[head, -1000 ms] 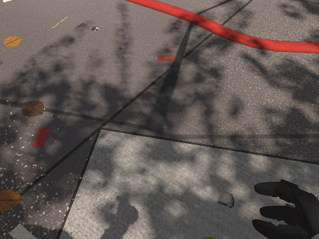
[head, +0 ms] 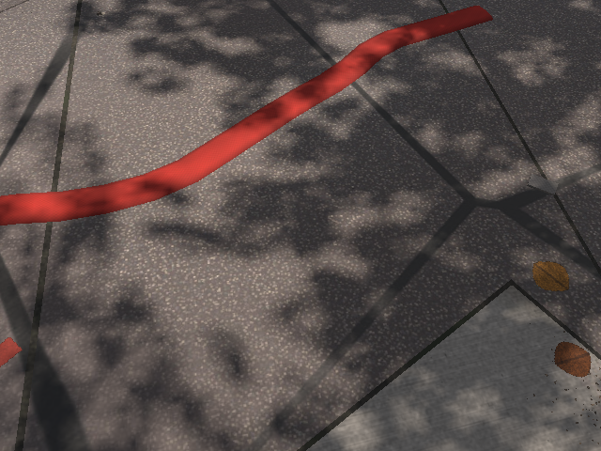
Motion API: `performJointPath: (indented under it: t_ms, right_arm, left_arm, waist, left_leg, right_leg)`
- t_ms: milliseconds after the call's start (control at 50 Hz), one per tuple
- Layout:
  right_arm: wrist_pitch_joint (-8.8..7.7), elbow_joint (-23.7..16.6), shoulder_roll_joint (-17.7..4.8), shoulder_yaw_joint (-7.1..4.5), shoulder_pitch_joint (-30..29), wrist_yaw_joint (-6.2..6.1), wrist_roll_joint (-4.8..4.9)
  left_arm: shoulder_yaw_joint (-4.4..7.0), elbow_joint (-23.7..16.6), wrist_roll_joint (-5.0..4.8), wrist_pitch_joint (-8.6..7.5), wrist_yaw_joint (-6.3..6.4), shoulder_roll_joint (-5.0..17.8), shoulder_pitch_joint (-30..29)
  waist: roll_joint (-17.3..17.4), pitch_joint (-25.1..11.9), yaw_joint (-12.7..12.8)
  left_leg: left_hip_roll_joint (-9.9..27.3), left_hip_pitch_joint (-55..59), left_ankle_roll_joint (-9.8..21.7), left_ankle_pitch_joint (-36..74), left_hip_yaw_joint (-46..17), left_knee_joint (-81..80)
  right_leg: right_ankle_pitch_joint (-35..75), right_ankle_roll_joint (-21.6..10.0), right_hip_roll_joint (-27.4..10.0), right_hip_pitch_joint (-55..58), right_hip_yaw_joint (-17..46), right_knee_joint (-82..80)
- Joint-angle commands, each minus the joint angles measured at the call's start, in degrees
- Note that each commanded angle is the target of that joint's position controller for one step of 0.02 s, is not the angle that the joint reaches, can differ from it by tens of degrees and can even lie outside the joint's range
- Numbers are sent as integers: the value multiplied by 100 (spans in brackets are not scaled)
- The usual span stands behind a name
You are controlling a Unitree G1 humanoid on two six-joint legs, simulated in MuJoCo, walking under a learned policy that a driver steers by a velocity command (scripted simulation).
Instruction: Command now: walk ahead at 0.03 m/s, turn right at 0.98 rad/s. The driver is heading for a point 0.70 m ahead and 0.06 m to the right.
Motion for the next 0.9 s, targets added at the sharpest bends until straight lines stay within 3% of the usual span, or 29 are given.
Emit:
performJointPath:
  t_ms: [20, 40, 80, 120, 220, 300, 360, 400, 420, 440, 460, 480, 500, 520, 540, 580, 600, 620, 640, 660, 700, 780, 860, 900]
  right_arm:
    - [-6, -479, -694, -194, -173, 15, -15]
    - [16, -508, -591, -164, -294, 45, -23]
    - [38, -586, -557, -142, -307, 27, -49]
    - [32, -561, -566, -166, -33, 49, -64]
    - [7, -364, -740, -316, 621, 78, -67]
    - [-47, -258, -798, -387, 722, 195, -76]
    - [-35, -186, -862, -419, 690, 281, -64]
    - [19, -97, -918, -437, 738, 311, 2]
    - [64, -56, -901, -430, 701, 315, 83]
    - [84, 29, -767, -400, 979, 331, 111]
    - [126, -109, -163, -251, 1366, 383, -33]
    - [238, -306, -227, -229, 895, 302, -38]
    - [305, -230, -488, -299, 722, 281, 12]
    - [312, -139, -441, -306, 769, 307, 88]
    - [288, 2, -502, -329, 924, 321, 96]
    - [287, 214, -570, -364, 1194, 334, -5]
    - [266, 233, -547, -352, 1259, 377, -51]
    - [254, 242, -529, -353, 1178, 443, -101]
    - [250, 192, -548, -370, 969, 509, -124]
    - [232, 126, -583, -392, 720, 560, -112]
    - [140, 88, -523, -394, 479, 611, -89]
    - [-55, 116, -302, -337, 347, 609, -60]
    - [-146, 81, -244, -289, 320, 560, 9]
    - [-227, 222, -229, -280, 784, 500, -10]
  left_arm:
    - [184, -340, 152, -52, -52, 827, 204]
    - [150, -261, 122, 11, -117, 704, 347]
    - [98, -199, 16, 106, -239, 626, 510]
    - [43, -294, -44, 145, -268, 583, 231]
    - [-75, -518, -47, 186, -350, 352, -359]
    - [-190, -634, -72, 190, -347, 96, -541]
    - [-244, -630, -109, 166, -274, 27, -525]
    - [-268, -575, -84, 118, -227, -11, -388]
    - [-285, -468, -17, 59, -187, -38, -144]
    - [-255, -399, 85, -12, -130, 164, -22]
    - [-221, -486, 109, -86, -78, 592, -11]
    - [-93, -514, -9, -113, -33, 1012, 42]
    - [-198, -417, -40, -126, -27, 585, 3]
    - [-326, -395, -42, -131, -7, 293, -381]
    - [-374, -397, -9, -120, 18, 164, -695]
    - [-425, -342, -26, -154, 92, 61, -724]
    - [-413, -239, -28, -165, 80, 87, -415]
    - [-387, -107, -18, -176, 49, 141, -137]
    - [-359, -14, -6, -191, 14, 232, -14]
    - [-334, 42, 9, -216, -16, 294, 38]
    - [-303, 129, 17, -320, -37, 324, 153]
    - [-261, 224, -38, -538, -8, 348, 171]
    - [-218, 221, -79, -613, -53, 445, -26]
    - [-216, 204, -115, -609, -71, 447, -195]
  waist:
    - [692, -458, -6]
    - [679, -398, 47]
    - [946, -425, 40]
    - [938, -370, -122]
    - [1129, -383, -460]
    - [1173, -597, -459]
    - [1401, -683, -439]
    - [1390, -702, -340]
    - [1213, -714, -154]
    - [661, -809, -125]
    - [-1024, -1026, -355]
    - [-1343, -813, 3]
    - [-677, -667, -9]
    - [-684, -395, -227]
    - [-680, -313, -395]
    - [-747, -449, -422]
    - [-662, -720, -320]
    - [-649, -693, -194]
    - [-777, -449, -111]
    - [-849, -145, -55]
    - [-662, 105, -44]
    - [-465, 27, -123]
    - [-380, 114, -243]
    - [0, 48, -556]
  left_leg:
    - [2104, 780, 1064, 660, -1532, -1223]
    - [1753, 659, 945, 1030, -894, -1119]
    - [1504, 665, 929, 1595, -223, -1005]
    - [1507, 895, 944, 1623, 74, -984]
    - [1869, 1660, 1034, 1922, 376, -879]
    - [2026, 1410, 1122, 2329, 623, -664]
    - [2001, 1139, 1061, 2516, 780, -422]
    - [1980, 1083, 955, 2610, 819, -96]
    - [1885, 842, 748, 2417, 985, 231]
    - [1732, 252, 386, 1620, 1202, 718]
    - [1205, -1003, -45, -1882, 1581, 1995]
    - [591, -1350, -177, -2688, 1095, 2595]
    - [736, -1275, -194, -2408, 706, 2950]
    - [717, -1182, -176, -2019, 616, 2948]
    - [713, -1064, -188, -1671, 618, 2812]
    - [581, -837, -222, -1353, 719, 2944]
    - [543, -829, -229, -1290, 796, 2948]
    - [565, -1035, -196, -1205, 816, 2865]
    - [562, -1367, -162, -1141, 825, 2706]
    - [570, -1671, -132, -1057, 803, 2550]
    - [627, -1946, -87, -851, 737, 2227]
    - [626, -1495, -17, -671, 736, 1461]
    - [533, -301, 161, -729, 912, 606]
    - [398, 804, 284, -425, 1118, 64]
  right_leg:
    - [-477, 259, -678, -951, -877, 2135]
    - [-207, 270, -719, -893, -995, 2586]
    - [36, 330, -841, -972, -1300, 3292]
    - [171, 401, -1025, -1170, -1484, 3199]
    - [60, 508, -1408, -1368, -1756, 2225]
    - [-325, 309, -1401, -499, -1876, 1208]
    - [-470, 121, -1217, 250, -2140, 323]
    - [-178, -21, -1130, 702, -2186, -651]
    - [555, -107, -1097, 1225, -2195, -1676]
    - [1253, -189, -1401, 2003, -1661, -2419]
    - [2691, -474, -3147, 2884, 315, -2502]
    - [4294, -1414, -3738, 2025, 611, -2170]
    - [4427, -1481, -3362, 1973, 56, -2115]
    - [4177, -1323, -2990, 1673, -398, -2191]
    - [3930, -1115, -2654, 1593, -689, -2257]
    - [4396, -1088, -2419, 1649, -965, -2189]
    - [2943, -1115, -2400, 1848, -824, -2465]
    - [849, -1146, -2406, 1976, -539, -2835]
    - [-693, -1156, -2466, 2001, -170, -3174]
    - [-1398, -1173, -2558, 1974, 117, -3423]
    - [-1470, -1217, -2701, 2026, 300, -3603]
    - [-1107, -1238, -2686, 1732, 72, -3610]
    - [-952, -1238, -2653, 738, -165, -3431]
    - [-1166, -1163, -2510, 35, -340, -2965]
